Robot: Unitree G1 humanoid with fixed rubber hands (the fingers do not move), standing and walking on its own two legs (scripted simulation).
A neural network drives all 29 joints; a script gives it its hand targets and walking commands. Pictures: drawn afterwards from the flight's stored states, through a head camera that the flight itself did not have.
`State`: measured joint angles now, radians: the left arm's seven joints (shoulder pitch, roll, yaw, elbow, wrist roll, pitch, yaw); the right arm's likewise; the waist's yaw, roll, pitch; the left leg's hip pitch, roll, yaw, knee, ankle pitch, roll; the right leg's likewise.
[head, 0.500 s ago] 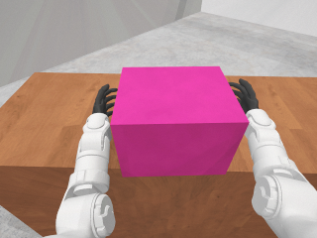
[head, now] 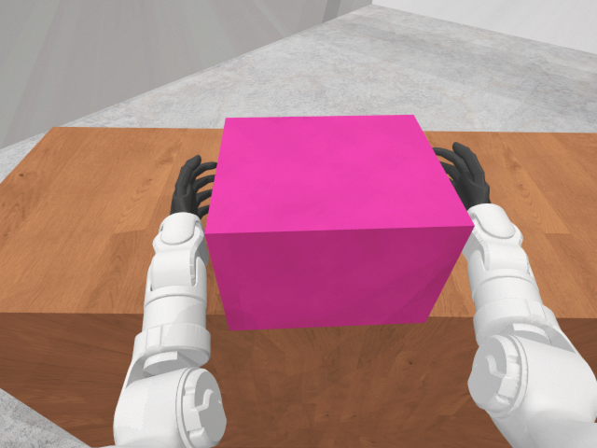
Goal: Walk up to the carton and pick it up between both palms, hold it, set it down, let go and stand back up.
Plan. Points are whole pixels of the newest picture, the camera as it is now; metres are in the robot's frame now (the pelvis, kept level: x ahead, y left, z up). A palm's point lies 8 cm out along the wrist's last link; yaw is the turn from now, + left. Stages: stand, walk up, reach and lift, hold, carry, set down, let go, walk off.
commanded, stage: set down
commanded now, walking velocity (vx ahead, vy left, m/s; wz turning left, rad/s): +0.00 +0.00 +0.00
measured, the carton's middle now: (324, 219) +0.42 -0.01 +0.10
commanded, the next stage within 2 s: none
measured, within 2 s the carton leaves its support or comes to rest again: neither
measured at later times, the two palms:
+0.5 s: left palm (196, 224) +0.40 +0.17 +0.11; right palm (455, 230) +0.41 -0.21 +0.08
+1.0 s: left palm (166, 204) +0.40 +0.21 +0.14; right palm (506, 183) +0.42 -0.26 +0.17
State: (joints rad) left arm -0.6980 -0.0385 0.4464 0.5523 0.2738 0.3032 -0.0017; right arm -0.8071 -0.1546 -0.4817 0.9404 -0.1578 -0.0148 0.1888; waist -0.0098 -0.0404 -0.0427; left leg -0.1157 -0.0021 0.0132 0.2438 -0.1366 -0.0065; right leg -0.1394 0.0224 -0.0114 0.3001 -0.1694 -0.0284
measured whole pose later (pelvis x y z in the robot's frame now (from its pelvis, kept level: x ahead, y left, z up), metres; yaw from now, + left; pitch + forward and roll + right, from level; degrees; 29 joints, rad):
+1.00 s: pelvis -0.02 -0.01 -0.01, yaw -1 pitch +13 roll -1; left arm -0.86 0.36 -0.07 0.77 -0.32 0.34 0.15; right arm -0.98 -0.56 0.11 1.07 0.52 0.19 0.11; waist 0.05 -0.01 -0.19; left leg -0.49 0.05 0.00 0.41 -0.15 -0.03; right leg -0.46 0.07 -0.03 0.36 -0.13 -0.06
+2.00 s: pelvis -0.03 +0.00 +0.00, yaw -1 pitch +7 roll +0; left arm -0.76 0.43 0.07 0.33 -0.31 0.75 0.12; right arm -0.86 -0.66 0.08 0.73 0.57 0.44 0.14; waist 0.03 0.02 -0.13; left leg -0.33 0.02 0.01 0.33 -0.12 -0.02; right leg -0.31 0.05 0.00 0.30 -0.10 -0.04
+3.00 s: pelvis -0.01 +0.00 +0.00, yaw -2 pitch -1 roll +0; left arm 0.04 0.22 0.18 -0.29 -0.20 0.64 0.09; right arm -0.03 -0.54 -0.09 0.05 0.46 0.34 0.10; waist -0.01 0.02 -0.04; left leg -0.09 0.02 0.02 0.26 -0.14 -0.01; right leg -0.11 0.06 0.04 0.27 -0.13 -0.05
